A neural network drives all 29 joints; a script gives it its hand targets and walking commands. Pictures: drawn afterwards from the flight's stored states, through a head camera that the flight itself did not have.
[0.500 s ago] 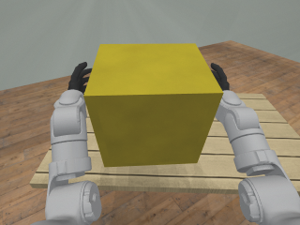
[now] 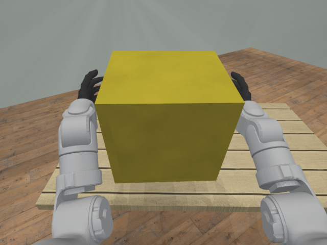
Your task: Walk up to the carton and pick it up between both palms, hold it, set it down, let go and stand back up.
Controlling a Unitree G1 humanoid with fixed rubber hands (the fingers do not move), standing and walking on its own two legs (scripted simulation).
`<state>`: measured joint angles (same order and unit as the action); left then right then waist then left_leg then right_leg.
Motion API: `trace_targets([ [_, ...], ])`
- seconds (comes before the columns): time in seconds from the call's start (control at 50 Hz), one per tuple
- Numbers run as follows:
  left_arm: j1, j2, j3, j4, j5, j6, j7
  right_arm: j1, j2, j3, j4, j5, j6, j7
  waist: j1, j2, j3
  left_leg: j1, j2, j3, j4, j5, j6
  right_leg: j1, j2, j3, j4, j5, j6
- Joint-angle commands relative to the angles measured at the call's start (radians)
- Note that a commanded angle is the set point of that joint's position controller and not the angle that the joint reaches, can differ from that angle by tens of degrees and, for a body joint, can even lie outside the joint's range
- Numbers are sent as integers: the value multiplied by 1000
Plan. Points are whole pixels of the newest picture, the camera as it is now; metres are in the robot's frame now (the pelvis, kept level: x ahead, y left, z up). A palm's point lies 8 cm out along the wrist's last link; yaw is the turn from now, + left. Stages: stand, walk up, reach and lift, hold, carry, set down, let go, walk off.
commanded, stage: hold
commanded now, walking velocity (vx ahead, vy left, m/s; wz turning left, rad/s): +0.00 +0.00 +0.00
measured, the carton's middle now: (165, 116) +0.38 -0.01 +0.18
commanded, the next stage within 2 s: none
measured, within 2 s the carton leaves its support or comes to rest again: neither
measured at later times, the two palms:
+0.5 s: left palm (84, 104) +0.36 +0.18 +0.24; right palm (235, 100) +0.36 -0.17 +0.23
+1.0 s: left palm (85, 106) +0.36 +0.18 +0.24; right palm (237, 104) +0.36 -0.18 +0.23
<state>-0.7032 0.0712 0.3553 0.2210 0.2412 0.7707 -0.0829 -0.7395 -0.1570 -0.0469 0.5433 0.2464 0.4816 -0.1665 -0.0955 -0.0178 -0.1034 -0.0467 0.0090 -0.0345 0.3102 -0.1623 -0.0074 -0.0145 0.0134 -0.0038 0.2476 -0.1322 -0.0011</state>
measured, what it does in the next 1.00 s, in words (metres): stands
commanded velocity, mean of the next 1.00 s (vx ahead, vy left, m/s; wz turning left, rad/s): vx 0.00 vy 0.00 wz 0.00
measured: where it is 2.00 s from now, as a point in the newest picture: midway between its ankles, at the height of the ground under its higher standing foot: outside the picture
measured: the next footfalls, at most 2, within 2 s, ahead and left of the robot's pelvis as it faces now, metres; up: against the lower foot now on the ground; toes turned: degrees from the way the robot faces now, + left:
none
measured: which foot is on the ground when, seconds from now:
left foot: down 0.00-1.00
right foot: down 0.00-1.00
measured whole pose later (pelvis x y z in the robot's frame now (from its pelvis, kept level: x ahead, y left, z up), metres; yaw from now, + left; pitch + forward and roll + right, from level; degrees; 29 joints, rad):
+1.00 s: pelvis +0.00 +0.00 +0.00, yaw +1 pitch -5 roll -1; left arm -0.66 0.08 0.33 0.14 0.23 0.78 -0.08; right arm -0.72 -0.15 -0.04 0.50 0.26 0.48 -0.17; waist -0.10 -0.03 -0.09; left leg -0.06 0.01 -0.05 0.32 -0.16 -0.01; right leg -0.01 0.02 -0.01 0.24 -0.13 0.00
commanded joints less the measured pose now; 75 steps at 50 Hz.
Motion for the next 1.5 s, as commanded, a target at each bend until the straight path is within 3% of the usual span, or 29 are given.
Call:
trace_targets([
  [0.0, -633, -568, -466, -95, -175, -67, -118, -815, 589, 335, -315, 131, -54, 141, 5, 30, -287, 44, -54, 38, -18, 189, -14, 79, 47, -18, -12, 140, 15],
  [0.1, -630, -555, -434, -36, -153, -61, -123, -809, 575, 305, -251, 112, -49, 143, 8, 25, -227, 19, -55, 41, -39, 123, -6, 62, 43, -15, -25, 88, 15],
  [0.24, -651, -560, -452, -67, -168, -71, -123, -818, 578, 309, -273, 128, -55, 141, -7, 35, -273, 37, -58, 36, -22, 166, -17, 71, 46, -13, -17, 128, 15],
  [0.26, -658, -558, -433, -36, -140, -63, -124, -865, 591, 315, -248, 118, -57, 136, 30, 8, -214, 6, -45, 35, -44, 140, 4, 43, 51, -25, -29, 67, 13],
  [0.38, -655, -580, -488, -90, -173, -65, -116, -847, 589, 321, -291, 139, -67, 125, -4, 42, -300, 52, -49, 35, -10, 218, -12, 61, 50, -21, -22, 125, 15],
  [0.5, -614, -562, -487, -128, -161, -55, -124, -798, 571, 323, -304, 139, -62, 119, -16, 48, -287, 57, -52, 34, -9, 242, -21, 89, 48, -26, -18, 157, 19],
  [0.68, -582, -550, -505, -190, -162, -46, -122, -772, 568, 353, -373, 151, -57, 114, -10, 45, -283, 73, -53, 32, 4, 295, -26, 100, 52, -33, -7, 207, 23],
  [0.9, -588, -554, -503, -168, -161, -41, -123, -784, 576, 348, -360, 134, -56, 117, -3, 34, -269, 57, -49, 38, -15, 224, -14, 80, 47, -28, -16, 154, 21],
  [0.92, -583, -567, -522, -192, -180, -47, -122, -744, 573, 347, -373, 134, -56, 120, -24, 66, -325, 86, -56, 38, 0, 252, -28, 94, 46, -22, -7, 200, 17],
  [0.96, -579, -566, -528, -193, -188, -52, -121, -735, 560, 347, -384, 136, -50, 120, -34, 71, -324, 94, -59, 33, 14, 279, -40, 98, 50, -25, -5, 230, 17],
  [1.02, -582, -550, -491, -135, -171, -53, -126, -746, 558, 332, -346, 121, -40, 127, -19, 34, -246, 51, -61, 37, -14, 209, -27, 80, 45, -22, -16, 174, 20],
  [1.08, -611, -549, -468, -100, -159, -58, -128, -784, 571, 323, -313, 115, -44, 139, -3, 33, -225, 20, -56, 38, -37, 140, -13, 70, 41, -20, -20, 101, 18],
  [1.16, -635, -559, -443, -57, -159, -70, -119, -836, 588, 325, -301, 113, -59, 150, 22, 8, -257, 31, -53, 41, -34, 143, -1, 62, 45, -22, -19, 91, 17],
  [1.24, -650, -568, -453, -71, -170, -77, -115, -836, 599, 334, -302, 127, -65, 142, 10, 16, -300, 56, -58, 41, -13, 183, -6, 76, 48, -12, -13, 142, 17],
  [1.32, -633, -560, -437, -35, -153, -67, -123, -828, 576, 309, -272, 117, -57, 137, 3, 19, -252, 38, -55, 39, -28, 143, -7, 63, 46, -15, -23, 101, 17],
  [1.48, -659, -576, -471, -83, -174, -77, -119, -819, 583, 313, -280, 127, -60, 138, -14, 49, -293, 61, -54, 34, -11, 197, -22, 66, 48, -15, -13, 143, 15],
])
